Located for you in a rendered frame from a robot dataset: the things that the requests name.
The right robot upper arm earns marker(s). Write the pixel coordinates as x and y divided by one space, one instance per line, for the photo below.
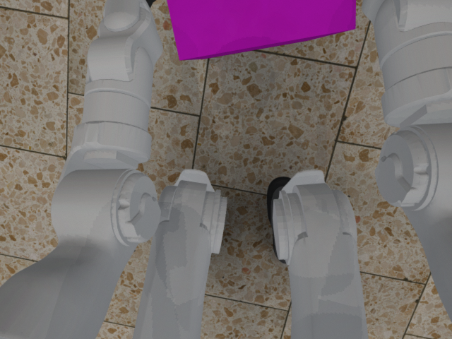
415 173

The robot left shin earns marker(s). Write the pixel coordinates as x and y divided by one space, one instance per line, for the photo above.
167 196

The carton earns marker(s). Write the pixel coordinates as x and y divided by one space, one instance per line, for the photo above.
205 29

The left robot forearm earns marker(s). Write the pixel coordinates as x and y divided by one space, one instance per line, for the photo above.
118 90

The left robot upper arm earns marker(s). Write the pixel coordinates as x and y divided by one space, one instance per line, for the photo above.
99 216

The right robot forearm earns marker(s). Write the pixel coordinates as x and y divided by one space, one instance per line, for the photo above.
414 45

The right robot foot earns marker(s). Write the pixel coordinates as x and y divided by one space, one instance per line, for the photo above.
273 193

